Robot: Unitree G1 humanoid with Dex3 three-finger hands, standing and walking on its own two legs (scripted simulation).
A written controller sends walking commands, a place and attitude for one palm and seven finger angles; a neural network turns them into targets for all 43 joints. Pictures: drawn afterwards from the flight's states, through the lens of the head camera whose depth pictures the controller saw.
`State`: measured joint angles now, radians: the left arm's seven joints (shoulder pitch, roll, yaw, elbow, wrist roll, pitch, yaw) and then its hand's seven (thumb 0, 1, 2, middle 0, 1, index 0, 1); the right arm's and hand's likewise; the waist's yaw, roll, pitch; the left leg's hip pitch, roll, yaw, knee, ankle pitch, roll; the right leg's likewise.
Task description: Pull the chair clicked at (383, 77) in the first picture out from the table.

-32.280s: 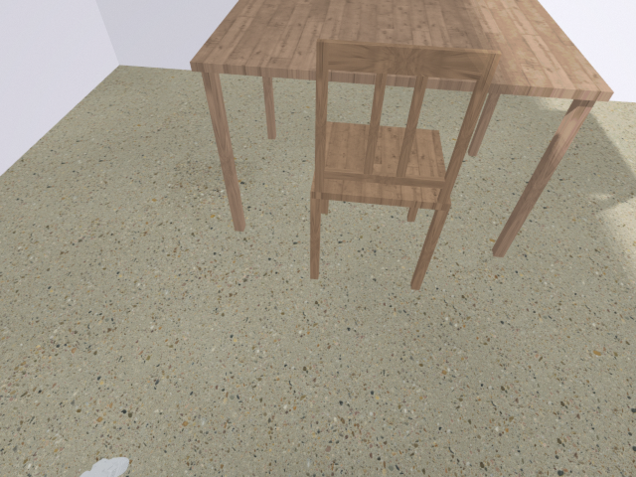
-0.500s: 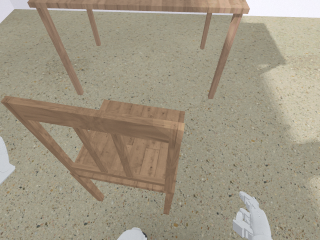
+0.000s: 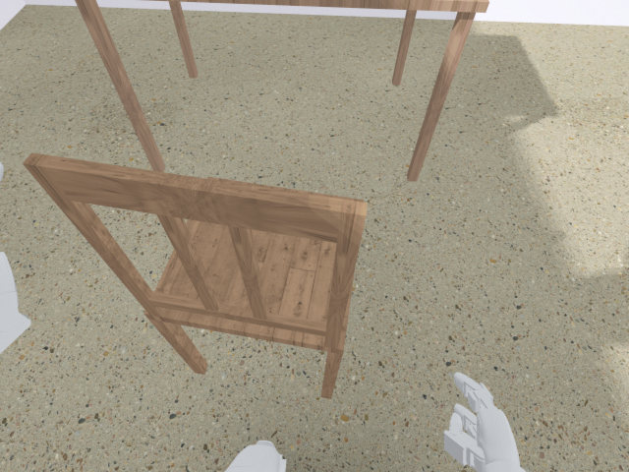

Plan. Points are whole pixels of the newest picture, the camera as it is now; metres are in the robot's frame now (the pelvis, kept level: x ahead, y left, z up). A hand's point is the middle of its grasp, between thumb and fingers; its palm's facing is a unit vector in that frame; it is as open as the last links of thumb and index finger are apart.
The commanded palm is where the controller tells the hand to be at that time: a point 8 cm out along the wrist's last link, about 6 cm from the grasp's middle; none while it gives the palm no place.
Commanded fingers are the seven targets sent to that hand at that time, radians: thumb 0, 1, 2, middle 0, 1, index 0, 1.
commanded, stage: step back with the hand held close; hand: left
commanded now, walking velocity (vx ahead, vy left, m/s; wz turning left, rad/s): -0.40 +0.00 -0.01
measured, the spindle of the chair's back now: (194, 268) +0.40 +0.23 -0.07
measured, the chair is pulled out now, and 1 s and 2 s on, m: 0.67 0.67 0.67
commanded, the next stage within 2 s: stop stepping back and stand still in 0.18 s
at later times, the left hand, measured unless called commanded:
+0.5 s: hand out of the picture +0.08 +0.29 +0.19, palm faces +0.40 -0.72 -0.56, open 7.4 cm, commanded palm +0.02 +0.33 +0.19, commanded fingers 0.00 0.90 0.90 -0.20 -0.30 -0.20 -0.30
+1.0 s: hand out of the picture +0.01 +0.35 +0.19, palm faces +0.43 -0.75 -0.50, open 7.4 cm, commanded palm -0.05 +0.37 +0.19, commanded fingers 0.00 0.90 0.90 -0.20 -0.30 -0.20 -0.30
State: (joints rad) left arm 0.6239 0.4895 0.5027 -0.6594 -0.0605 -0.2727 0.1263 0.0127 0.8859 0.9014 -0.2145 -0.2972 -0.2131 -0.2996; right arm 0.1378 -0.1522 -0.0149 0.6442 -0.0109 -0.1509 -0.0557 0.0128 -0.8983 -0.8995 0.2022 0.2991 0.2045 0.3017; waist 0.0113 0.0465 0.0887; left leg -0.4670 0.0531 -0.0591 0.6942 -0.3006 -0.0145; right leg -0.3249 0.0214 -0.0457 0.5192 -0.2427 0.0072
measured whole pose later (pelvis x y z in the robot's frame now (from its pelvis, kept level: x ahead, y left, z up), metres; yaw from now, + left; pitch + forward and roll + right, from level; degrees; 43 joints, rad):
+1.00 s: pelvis -0.20 +0.08 -0.01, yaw -3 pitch -2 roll -5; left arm 0.50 0.52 0.53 -0.47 -0.05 -0.20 0.11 0.01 0.89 0.90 -0.21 -0.30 -0.21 -0.30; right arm 0.29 -0.17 0.03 0.60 0.02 -0.06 -0.02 0.01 -0.90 -0.90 0.20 0.30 0.20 0.30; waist -0.02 0.06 -0.03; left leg -0.44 0.01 0.06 0.78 -0.32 0.09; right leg -0.24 0.07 -0.12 0.61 -0.36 -0.05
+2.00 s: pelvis -0.30 +0.14 +0.00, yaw -3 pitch -2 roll -3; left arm 0.64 0.46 0.45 -0.44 -0.07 -0.22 0.11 0.01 0.89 0.90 -0.21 -0.30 -0.21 -0.30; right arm 0.26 -0.19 -0.01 0.60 0.04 -0.06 -0.02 0.01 -0.90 -0.90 0.20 0.30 0.20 0.30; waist -0.04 0.06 0.04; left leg -0.39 -0.05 -0.04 0.75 -0.36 0.04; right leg -0.28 0.05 -0.06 0.59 -0.29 -0.03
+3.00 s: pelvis -0.28 +0.15 +0.02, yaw -1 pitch +1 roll -1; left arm 0.25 0.22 -0.01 1.03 0.00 0.02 0.03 -0.01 0.93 0.90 -0.21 -0.29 -0.20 -0.30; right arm 0.27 -0.20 -0.01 1.02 -0.01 0.02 -0.01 0.01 -0.90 -0.90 0.20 0.30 0.20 0.30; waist -0.01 0.02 0.07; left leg -0.22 -0.07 -0.05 0.41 -0.20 0.05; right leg -0.19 0.01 -0.02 0.39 -0.21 -0.01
